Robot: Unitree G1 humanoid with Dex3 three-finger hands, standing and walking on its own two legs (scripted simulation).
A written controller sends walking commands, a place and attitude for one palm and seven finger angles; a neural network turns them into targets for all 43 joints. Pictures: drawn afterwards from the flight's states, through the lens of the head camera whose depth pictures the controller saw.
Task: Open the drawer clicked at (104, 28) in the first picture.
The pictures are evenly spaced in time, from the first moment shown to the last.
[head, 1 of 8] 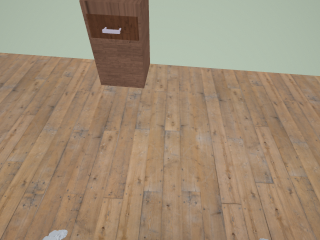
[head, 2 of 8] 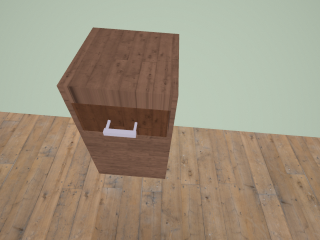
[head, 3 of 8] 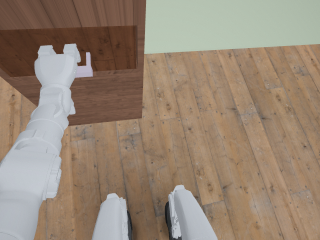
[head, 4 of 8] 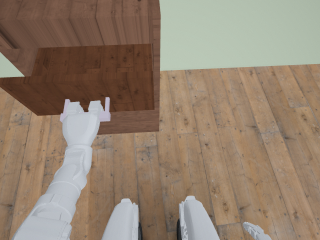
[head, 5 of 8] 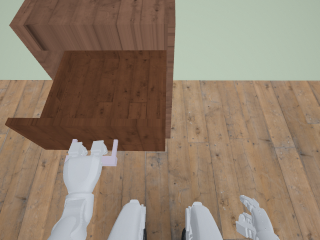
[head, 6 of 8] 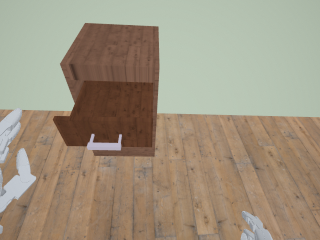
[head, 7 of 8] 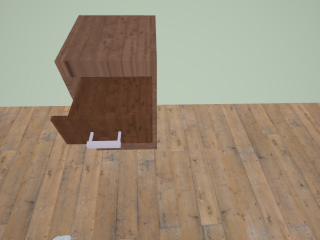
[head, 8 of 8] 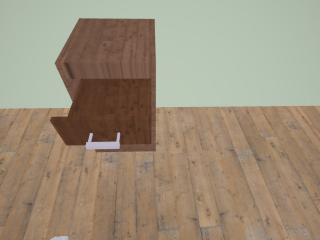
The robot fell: no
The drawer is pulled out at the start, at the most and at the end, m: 0.00 0.25 0.25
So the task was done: yes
